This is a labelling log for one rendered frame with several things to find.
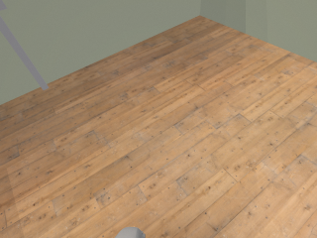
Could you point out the robot left thigh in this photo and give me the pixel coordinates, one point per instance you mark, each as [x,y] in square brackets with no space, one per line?
[131,232]

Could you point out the panel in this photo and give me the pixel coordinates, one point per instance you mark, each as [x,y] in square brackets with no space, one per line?
[19,50]

